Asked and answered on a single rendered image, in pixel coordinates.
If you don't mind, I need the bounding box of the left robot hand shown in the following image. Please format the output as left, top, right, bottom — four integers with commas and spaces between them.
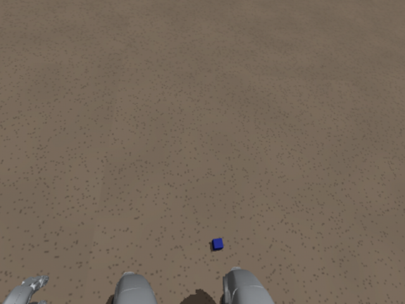
2, 275, 49, 304

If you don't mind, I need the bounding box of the cube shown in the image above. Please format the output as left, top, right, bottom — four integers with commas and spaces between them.
212, 238, 223, 251

